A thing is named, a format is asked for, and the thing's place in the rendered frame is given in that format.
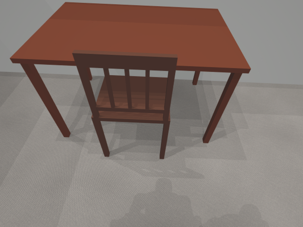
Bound table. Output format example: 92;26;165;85
10;2;251;143

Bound chair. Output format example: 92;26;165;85
72;50;178;159

